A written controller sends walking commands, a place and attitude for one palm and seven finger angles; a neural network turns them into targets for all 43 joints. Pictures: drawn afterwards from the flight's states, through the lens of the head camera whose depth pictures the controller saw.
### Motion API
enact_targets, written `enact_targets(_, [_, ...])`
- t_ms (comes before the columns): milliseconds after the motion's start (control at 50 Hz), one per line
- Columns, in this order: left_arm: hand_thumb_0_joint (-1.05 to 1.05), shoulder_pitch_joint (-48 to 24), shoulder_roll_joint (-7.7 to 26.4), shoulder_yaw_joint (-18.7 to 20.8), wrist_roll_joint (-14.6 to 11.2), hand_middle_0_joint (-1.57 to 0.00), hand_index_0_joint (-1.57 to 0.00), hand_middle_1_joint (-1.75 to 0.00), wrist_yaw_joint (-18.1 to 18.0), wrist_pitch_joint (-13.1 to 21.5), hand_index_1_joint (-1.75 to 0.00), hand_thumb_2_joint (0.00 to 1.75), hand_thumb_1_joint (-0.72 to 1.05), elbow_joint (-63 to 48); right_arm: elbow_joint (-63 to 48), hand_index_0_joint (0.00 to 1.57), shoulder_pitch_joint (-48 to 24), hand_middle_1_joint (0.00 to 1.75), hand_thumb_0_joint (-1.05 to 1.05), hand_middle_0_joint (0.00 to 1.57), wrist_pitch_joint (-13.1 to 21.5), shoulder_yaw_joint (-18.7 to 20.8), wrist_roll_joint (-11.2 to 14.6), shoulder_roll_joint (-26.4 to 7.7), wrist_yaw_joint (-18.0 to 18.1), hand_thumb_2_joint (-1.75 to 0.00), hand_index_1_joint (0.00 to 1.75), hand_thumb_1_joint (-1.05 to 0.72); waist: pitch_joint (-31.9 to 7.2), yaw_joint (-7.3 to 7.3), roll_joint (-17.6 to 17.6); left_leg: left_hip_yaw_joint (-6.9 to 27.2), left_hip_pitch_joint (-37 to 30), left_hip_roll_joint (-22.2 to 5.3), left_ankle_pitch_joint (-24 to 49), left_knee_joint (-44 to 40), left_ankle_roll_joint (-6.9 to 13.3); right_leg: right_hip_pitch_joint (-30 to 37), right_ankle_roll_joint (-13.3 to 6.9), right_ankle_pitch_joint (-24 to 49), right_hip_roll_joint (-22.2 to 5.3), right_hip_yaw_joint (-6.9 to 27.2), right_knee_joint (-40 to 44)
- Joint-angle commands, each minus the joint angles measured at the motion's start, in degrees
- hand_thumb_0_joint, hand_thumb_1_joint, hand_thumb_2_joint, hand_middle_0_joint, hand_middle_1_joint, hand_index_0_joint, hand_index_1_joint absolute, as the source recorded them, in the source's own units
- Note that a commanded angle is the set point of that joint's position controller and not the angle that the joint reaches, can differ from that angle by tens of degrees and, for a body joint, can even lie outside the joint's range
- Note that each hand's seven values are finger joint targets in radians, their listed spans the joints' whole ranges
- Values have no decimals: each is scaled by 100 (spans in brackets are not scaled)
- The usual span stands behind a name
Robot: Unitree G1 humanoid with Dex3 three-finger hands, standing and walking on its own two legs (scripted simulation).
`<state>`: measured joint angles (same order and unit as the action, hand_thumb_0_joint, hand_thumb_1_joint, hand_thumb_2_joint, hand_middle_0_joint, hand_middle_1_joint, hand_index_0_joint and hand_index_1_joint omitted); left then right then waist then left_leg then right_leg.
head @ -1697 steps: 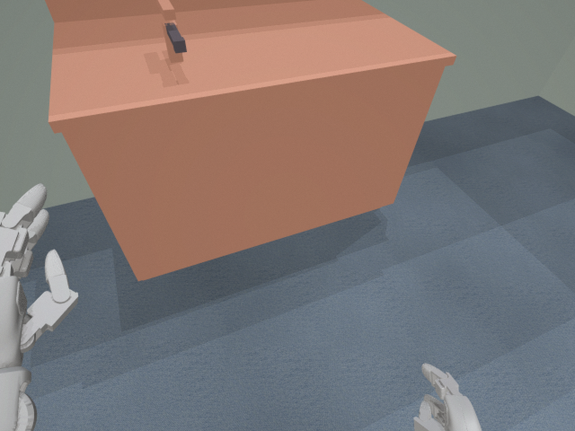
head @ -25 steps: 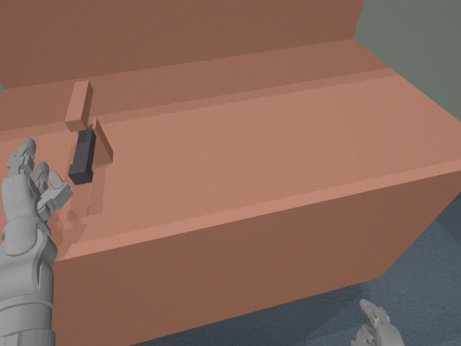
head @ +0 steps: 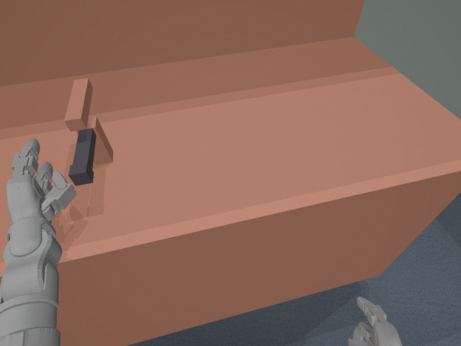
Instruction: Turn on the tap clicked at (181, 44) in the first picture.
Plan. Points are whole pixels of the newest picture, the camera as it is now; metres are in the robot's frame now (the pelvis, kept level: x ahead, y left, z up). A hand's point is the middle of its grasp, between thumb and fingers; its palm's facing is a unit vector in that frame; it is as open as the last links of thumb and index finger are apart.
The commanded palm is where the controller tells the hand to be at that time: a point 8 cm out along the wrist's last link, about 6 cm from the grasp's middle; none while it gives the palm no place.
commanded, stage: push the lever round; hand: left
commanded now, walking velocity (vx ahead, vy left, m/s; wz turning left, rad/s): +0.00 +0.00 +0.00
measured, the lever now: (81, 174) +0.35 +0.29 +0.12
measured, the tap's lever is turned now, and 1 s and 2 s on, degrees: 0 11 38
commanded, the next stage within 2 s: none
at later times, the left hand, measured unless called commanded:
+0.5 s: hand (75, 192) +0.32 +0.28 +0.12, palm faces +0.52 -0.85 -0.07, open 7.9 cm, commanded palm +0.27 +0.32 +0.12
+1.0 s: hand (95, 187) +0.33 +0.26 +0.12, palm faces +0.57 -0.82 -0.06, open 7.7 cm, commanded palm +0.29 +0.28 +0.12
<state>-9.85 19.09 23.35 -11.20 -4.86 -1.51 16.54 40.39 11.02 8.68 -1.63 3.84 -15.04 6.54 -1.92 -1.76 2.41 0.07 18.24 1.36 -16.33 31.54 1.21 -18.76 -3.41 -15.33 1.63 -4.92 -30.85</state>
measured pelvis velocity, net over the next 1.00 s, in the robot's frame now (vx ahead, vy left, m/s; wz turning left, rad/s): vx -0.01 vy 0.00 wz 0.01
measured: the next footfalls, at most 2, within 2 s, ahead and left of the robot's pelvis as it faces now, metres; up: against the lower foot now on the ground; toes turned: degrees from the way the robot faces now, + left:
none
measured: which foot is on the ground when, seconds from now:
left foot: down 0.00-1.00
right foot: down 0.00-1.00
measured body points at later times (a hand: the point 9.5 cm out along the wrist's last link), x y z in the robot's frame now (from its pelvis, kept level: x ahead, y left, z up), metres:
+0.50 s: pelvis +0.00 +0.00 +0.00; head +0.01 -0.01 +0.45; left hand +0.28 +0.33 +0.13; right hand +0.18 -0.23 -0.09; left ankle +0.00 +0.11 -0.73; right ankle +0.01 -0.08 -0.73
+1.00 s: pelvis -0.01 +0.00 +0.00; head +0.00 -0.02 +0.45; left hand +0.29 +0.30 +0.12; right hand +0.17 -0.24 -0.10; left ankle +0.00 +0.11 -0.73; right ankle +0.01 -0.08 -0.73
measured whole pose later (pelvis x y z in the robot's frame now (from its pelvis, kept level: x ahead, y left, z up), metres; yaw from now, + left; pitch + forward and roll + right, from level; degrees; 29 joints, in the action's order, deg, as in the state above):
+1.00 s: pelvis -0.01 +0.00 +0.00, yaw +0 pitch +2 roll +0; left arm -11.1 12.4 16.8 -8.0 -16.9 -3.6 11.9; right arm 41.0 9.9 6.3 -1.7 2.8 -14.5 5.6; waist -1.7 -2.0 2.4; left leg 0.5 17.8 1.3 -16.0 31.8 0.9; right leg -18.2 -3.7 -15.1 1.7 -5.4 -31.1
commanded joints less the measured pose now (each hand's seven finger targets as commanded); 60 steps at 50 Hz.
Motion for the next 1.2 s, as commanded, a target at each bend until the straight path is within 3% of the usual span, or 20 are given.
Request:
enact_targets(0, [0, -1465, 1734, 639, 39, -15, -15, -15, -186, 445, -15, 90, 90, -1475, -881, 20, -417, 30, 0, 20, 241, 295, -61, -727, 5, -90, 30, -90, -1478, -50, 75, 219, -450, -84, 1350, -326, 36, 750, 208, 1381, -192, 367, 333])
enact_targets(40, [0, -1285, 1785, 751, 79, -15, -15, -15, -246, 429, -15, 90, 90, -1582, -910, 20, -448, 30, 0, 20, 208, 296, -74, -702, -11, -90, 30, -90, -1481, -134, 171, 209, -476, -98, 1563, -320, 22, 858, 185, 1564, -190, 364, 302])
enact_targets(120, [0, -1271, 1404, 397, 39, -15, -15, -15, -163, 290, -15, 90, 90, -1630, -969, 20, -476, 30, 0, 20, 167, 280, -46, -691, -32, -90, 30, -90, -1263, -46, 212, 168, -456, -117, 1547, -340, 7, 729, 188, 1549, -181, 339, 339])
enact_targets(240, [0, -1016, 1235, 325, 19, -15, -15, -15, -171, 283, -15, 90, 90, -2019, -959, 20, -504, 30, 0, 20, 190, 309, -42, -687, -30, -90, 30, -90, -1299, -57, 211, 208, -678, -149, 1838, -311, -32, 697, 162, 1660, -154, 306, 324])
enact_targets(260, [0, -1137, 1037, 124, 26, -15, -15, -15, -181, 320, -15, 90, 90, -2147, -949, 20, -463, 30, 0, 20, 205, 320, -48, -675, -36, -90, 30, -90, -1337, 1, 170, 218, -752, -150, 1857, -303, -48, 640, 169, 1655, -147, 294, 311])
enact_targets(320, [0, -1149, 1145, 255, -6, -15, -15, -15, -252, 330, -15, 90, 90, -2107, -900, 20, -458, 30, 0, 20, 220, 344, -74, -713, -22, -90, 30, -90, -1309, 11, -132, 233, -677, -139, 1688, -306, -41, 629, 189, 1564, -149, 301, 350])
enact_targets(340, [0, -1105, 1285, 374, 45, -15, -15, -15, -296, 323, -15, 90, 90, -2081, -868, 20, -523, 30, 0, 20, 197, 318, -64, -696, -7, -90, 30, -90, -1250, -48, 30, 232, -633, -137, 1663, -329, -48, 659, 168, 1503, -157, 312, 339])
enact_targets(400, [0, -1338, 929, -8, 94, -15, -15, -15, -344, 308, -15, 90, 90, -2187, -884, 20, -559, 30, 0, 20, 209, 309, -81, -667, -15, -90, 30, -90, -1288, 16, 165, 238, -728, -121, 1591, -334, -81, 547, 166, 1397, -166, 311, 343])
enact_targets(480, [0, -1416, 916, -88, 168, -15, -15, -15, -438, 291, -15, 90, 90, -2228, -884, 20, -614, 30, 0, 20, 184, 290, -93, -640, -19, -90, 30, -90, -1359, 7, 253, 234, -756, -121, 1528, -346, -100, 589, 146, 1312, -165, 311, 338])
enact_targets(540, [0, -1271, 1095, 158, 130, -15, -15, -15, -503, 195, -15, 90, 90, -1914, -856, 20, -648, 30, 0, 20, 136, 261, -80, -648, -3, -90, 30, -90, -1207, -44, -57, 241, -513, -114, 1241, -389, -47, 662, 169, 1154, -171, 333, 412])
enact_targets(580, [0, -1673, 1061, 38, 115, -15, -15, -15, -513, 147, -15, 90, 90, -1791, -868, 20, -700, 30, 0, 20, 95, 234, -53, -660, 19, -90, 30, -90, -1077, 59, -208, 229, -401, -106, 972, -412, -3, 575, 199, 949, -180, 364, 474])
enact_targets(640, [0, -1765, 1170, 109, 178, -15, -15, -15, -562, 143, -15, 90, 90, -1784, -869, 20, -748, 30, 0, 20, 86, 221, -65, -646, 27, -90, 30, -90, -1070, 18, 128, 208, -440, -94, 887, -415, 13, 556, 178, 836, -192, 406, 509])
enact_targets(700, [0, -1879, 771, -285, 221, -15, -15, -15, -615, 217, -15, 90, 90, -1935, -896, 20, -702, 30, 0, 20, 113, 230, -95, -614, -14, -90, 30, -90, -1274, 59, 260, 236, -596, -99, 1058, -371, -27, 527, 155, 977, -176, 372, 436])
enact_targets(780, [0, -1825, 596, -336, 165, -15, -15, -15, -775, 258, -15, 90, 90, -1845, -884, 20, -701, 30, 0, 20, 109, 243, -98, -634, -36, -90, 30, -90, -1269, 76, -147, 227, -475, -93, 975, -331, 16, 574, 204, 998, -186, 388, 472])
enact_targets(940, [0, -2169, 558, -442, 408, -15, -15, -15, -1249, 169, -15, 90, 90, -1809, -821, 20, -796, 30, 0, 20, 49, 249, -141, -637, -32, -90, 30, -90, -1272, 75, -67, 237, -407, -81, 761, -356, 25, 536, 206, 726, -220, 432, 511])
enact_targets(1020, [0, -2213, 285, -662, 439, -15, -15, -15, -1448, 97, -15, 90, 90, -1841, -818, 20, -831, 30, 0, 20, -6, 246, -168, -601, -59, -90, 30, -90, -1378, 98, -32, 199, -437, -64, 877, -318, 11, 601, 218, 893, -236, 440, 500])
enact_targets(1040, [0, -2253, 483, -440, 458, -15, -15, -15, -1531, 93, -15, 90, 90, -1856, -799, 20, -833, 30, 0, 20, -29, 253, -165, -609, -49, -90, 30, -90, -1384, 62, -109, 216, -399, -73, 869, -342, 9, 673, 211, 866, -233, 438, 500])
enact_targets(1120, [0, -2242, 237, -612, 494, -15, -15, -15, -1704, 50, -15, 90, 90, -1842, -836, 20, -872, 30, 0, 20, -94, 265, -203, -575, -72, -90, 30, -90, -1453, 61, -265, 144, -381, -65, 975, -296, 30, 762, 246, 1052, -256, 460, 500])
enact_targets(1140, [0, -2080, 450, -365, 537, -15, -15, -15, -1777, 47, -15, 90, 90, -1821, -825, 20, -886, 30, 0, 20, -123, 274, -200, -576, -74, -90, 30, -90, -1447, -8, -201, 157, -377, -74, 1020, -308, 22, 804, 225, 1069, -247, 457, 491])
enact_targets(1180, [0, -2147, 130, -691, 590, -15, -15, -15, -1858, 37, -15, 90, 90, -1898, -853, 20, -916, 30, 0, 20, -147, 265, -211, -537, -106, -90, 30, -90, -1441, 35, -61, 143, -431, -75, 1042, -300, 13, 738, 222, 1080, -252, 444, 473])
